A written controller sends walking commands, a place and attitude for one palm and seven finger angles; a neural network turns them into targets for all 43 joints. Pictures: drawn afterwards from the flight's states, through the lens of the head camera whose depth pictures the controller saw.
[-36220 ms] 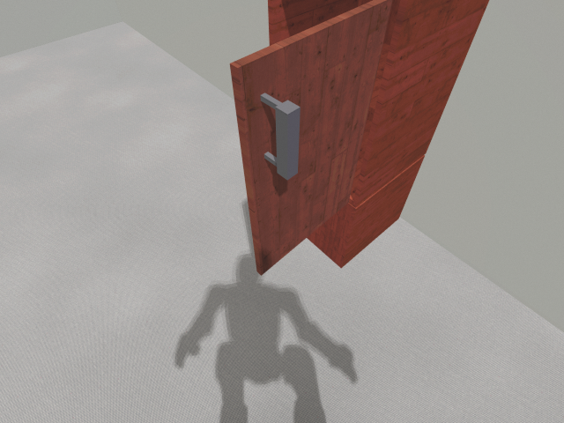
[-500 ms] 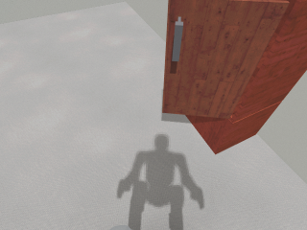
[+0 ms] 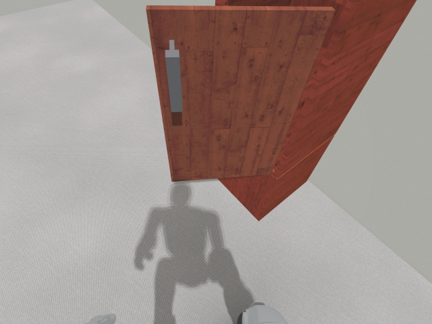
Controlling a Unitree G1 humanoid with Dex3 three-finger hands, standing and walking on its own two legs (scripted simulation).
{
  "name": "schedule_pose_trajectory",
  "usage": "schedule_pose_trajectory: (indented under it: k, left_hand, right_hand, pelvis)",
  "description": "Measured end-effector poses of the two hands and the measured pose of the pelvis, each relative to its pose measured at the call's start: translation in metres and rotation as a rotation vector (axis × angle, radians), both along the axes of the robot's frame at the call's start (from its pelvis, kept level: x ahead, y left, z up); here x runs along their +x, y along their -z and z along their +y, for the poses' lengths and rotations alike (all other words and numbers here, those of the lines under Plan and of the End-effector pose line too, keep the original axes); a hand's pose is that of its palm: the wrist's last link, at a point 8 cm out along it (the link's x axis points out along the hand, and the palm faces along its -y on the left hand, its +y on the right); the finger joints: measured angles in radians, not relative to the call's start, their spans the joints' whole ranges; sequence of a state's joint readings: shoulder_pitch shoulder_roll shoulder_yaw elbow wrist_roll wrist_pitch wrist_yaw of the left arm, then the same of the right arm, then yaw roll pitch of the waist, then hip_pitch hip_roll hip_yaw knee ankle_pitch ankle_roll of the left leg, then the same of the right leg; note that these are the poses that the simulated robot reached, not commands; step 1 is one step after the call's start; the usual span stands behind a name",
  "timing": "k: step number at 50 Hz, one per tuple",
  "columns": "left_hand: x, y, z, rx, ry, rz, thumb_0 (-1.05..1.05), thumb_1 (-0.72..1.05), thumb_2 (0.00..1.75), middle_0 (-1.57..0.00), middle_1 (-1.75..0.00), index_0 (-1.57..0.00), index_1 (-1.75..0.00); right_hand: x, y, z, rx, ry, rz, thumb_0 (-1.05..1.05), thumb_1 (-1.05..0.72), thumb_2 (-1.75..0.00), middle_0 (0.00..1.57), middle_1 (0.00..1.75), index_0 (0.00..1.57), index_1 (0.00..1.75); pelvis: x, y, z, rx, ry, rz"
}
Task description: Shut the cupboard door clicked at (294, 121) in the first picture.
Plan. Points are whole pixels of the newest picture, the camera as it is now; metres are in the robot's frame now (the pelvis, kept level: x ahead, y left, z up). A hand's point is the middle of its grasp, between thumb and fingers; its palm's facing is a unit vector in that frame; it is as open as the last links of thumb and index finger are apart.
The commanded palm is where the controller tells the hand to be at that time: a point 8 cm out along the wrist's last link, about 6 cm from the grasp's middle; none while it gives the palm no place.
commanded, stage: take the last steps up to it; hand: left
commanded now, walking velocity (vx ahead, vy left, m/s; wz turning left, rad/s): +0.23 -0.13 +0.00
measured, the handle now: (174, 76) +0.59 +0.09 +0.12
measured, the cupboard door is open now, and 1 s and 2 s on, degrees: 57 57 57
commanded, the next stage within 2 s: come to a stop and stand still in 0.18 s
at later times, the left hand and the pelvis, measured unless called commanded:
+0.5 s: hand (157, 313) +0.17 +0.12 -0.19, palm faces +0.10 -0.98 -0.15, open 7.3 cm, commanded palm none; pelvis +0.17 -0.05 +0.00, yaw +2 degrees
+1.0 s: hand (156, 310) +0.18 +0.12 -0.17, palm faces +0.07 -0.97 -0.23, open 7.4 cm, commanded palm none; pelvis +0.14 -0.07 +0.00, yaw +2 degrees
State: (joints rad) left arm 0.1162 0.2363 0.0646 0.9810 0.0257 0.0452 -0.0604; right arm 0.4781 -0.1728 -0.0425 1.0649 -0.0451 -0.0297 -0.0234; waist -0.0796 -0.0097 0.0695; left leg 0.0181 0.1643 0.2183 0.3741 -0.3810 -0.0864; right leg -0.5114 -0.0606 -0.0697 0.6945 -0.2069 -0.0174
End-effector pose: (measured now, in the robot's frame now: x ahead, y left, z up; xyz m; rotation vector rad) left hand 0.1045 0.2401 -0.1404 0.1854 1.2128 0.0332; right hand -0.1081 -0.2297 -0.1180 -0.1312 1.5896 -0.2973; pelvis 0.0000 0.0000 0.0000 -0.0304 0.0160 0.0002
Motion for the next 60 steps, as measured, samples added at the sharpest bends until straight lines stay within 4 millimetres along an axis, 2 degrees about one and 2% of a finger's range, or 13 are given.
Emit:
schedule_pose_trajectory:
  k: [3, 6, 10, 14, 17, 21, 26, 31, 36, 41, 45, 51, 60]
  left_hand:
    - [0.047, 0.006, -0.022, 0.019, 0.016, -0.075, 0.00, 0.91, 0.90, -0.20, -0.30, -0.20, -0.30]
    - [0.065, 0.004, -0.040, 0.026, -0.006, -0.100, 0.00, 0.91, 0.90, -0.20, -0.30, -0.20, -0.30]
    - [0.061, 0.000, -0.058, 0.017, -0.048, -0.038, 0.00, 0.91, 0.90, -0.20, -0.30, -0.20, -0.30]
    - [0.059, 0.001, -0.057, 0.028, -0.108, 0.005, -0.01, 0.94, 0.90, -0.21, -0.30, -0.21, -0.30]
    - [0.058, 0.009, -0.057, 0.012, -0.137, 0.044, -0.01, 0.93, 0.90, -0.21, -0.30, -0.21, -0.30]
    - [0.060, 0.022, -0.062, -0.011, -0.181, 0.100, -0.01, 0.92, 0.90, -0.20, -0.30, -0.20, -0.30]
    - [0.059, 0.016, -0.071, -0.011, -0.198, 0.166, 0.00, 0.92, 0.90, -0.20, -0.30, -0.20, -0.30]
    - [0.056, 0.002, -0.064, 0.051, -0.208, 0.193, 0.00, 0.92, 0.90, -0.21, -0.30, -0.21, -0.30]
    - [0.055, -0.006, -0.059, 0.140, -0.200, 0.157, 0.00, 0.91, 0.90, -0.20, -0.30, -0.20, -0.30]
    - [0.057, -0.013, -0.066, 0.147, -0.183, 0.135, 0.00, 0.91, 0.90, -0.20, -0.30, -0.20, -0.30]
    - [0.063, -0.013, -0.074, 0.117, -0.158, 0.112, 0.00, 0.90, 0.90, -0.20, -0.30, -0.20, -0.30]
    - [0.063, 0.000, -0.072, 0.056, -0.162, 0.072, 0.00, 0.90, 0.90, -0.21, -0.30, -0.21, -0.30]
    - [0.050, 0.009, -0.056, 0.000, -0.161, 0.080, 0.00, 0.91, 0.90, -0.21, -0.30, -0.21, -0.30]
  right_hand:
    - [0.010, 0.018, -0.014, 0.041, 0.030, 0.064, 0.01, -0.90, -0.90, 0.20, 0.30, 0.20, 0.30]
    - [0.047, 0.027, -0.030, 0.055, 0.028, 0.060, 0.01, -0.90, -0.90, 0.20, 0.30, 0.20, 0.30]
    - [0.134, 0.023, -0.048, 0.039, -0.037, -0.090, 0.01, -0.91, -0.90, 0.20, 0.30, 0.20, 0.30]
    - [0.224, 0.015, -0.055, 0.026, -0.114, -0.248, 0.01, -0.91, -0.90, 0.20, 0.30, 0.20, 0.30]
    - [0.280, 0.011, -0.051, 0.018, -0.165, -0.338, 0.01, -0.91, -0.90, 0.19, 0.30, 0.19, 0.30]
    - [0.333, 0.010, -0.040, 0.013, -0.215, -0.398, 0.00, -0.91, -0.90, 0.19, 0.30, 0.19, 0.30]
    - [0.370, 0.008, -0.030, 0.036, -0.236, -0.401, 0.00, -0.91, -0.90, 0.20, 0.30, 0.20, 0.30]
    - [0.376, 0.020, -0.038, 0.065, -0.237, -0.374, 0.00, -0.90, -0.90, 0.20, 0.30, 0.20, 0.30]
    - [0.363, 0.034, -0.067, 0.075, -0.203, -0.338, 0.00, -0.90, -0.90, 0.20, 0.30, 0.20, 0.30]
    - [0.343, 0.030, -0.093, 0.049, -0.170, -0.291, 0.01, -0.90, -0.90, 0.20, 0.30, 0.20, 0.30]
    - [0.328, 0.021, -0.101, 0.030, -0.168, -0.276, 0.01, -0.91, -0.90, 0.20, 0.30, 0.20, 0.30]
    - [0.308, 0.016, -0.092, -0.002, -0.188, -0.277, 0.01, -0.91, -0.90, 0.19, 0.30, 0.19, 0.30]
    - [0.271, 0.006, -0.046, 0.021, -0.193, -0.256, 0.01, -0.90, -0.90, 0.20, 0.30, 0.20, 0.30]
  pelvis:
    - [0.030, 0.016, -0.022, 0.019, -0.001, -0.001]
    - [0.048, 0.016, -0.034, 0.012, 0.005, -0.013]
    - [0.074, 0.003, -0.044, 0.010, -0.016, -0.017]
    - [0.102, -0.001, -0.049, -0.002, -0.035, -0.012]
    - [0.124, 0.001, -0.050, -0.016, -0.037, -0.017]
    - [0.152, 0.006, -0.047, -0.018, -0.038, -0.030]
    - [0.167, 0.000, -0.047, 0.010, -0.034, -0.013]
    - [0.164, -0.001, -0.054, 0.021, -0.031, -0.006]
    - [0.160, 0.007, -0.073, 0.038, -0.030, -0.014]
    - [0.157, 0.001, -0.081, 0.048, -0.035, -0.013]
    - [0.152, -0.004, -0.080, 0.059, -0.031, -0.010]
    - [0.141, 0.000, -0.066, 0.038, -0.042, -0.020]
    - [0.128, -0.006, -0.045, 0.024, -0.029, -0.052]
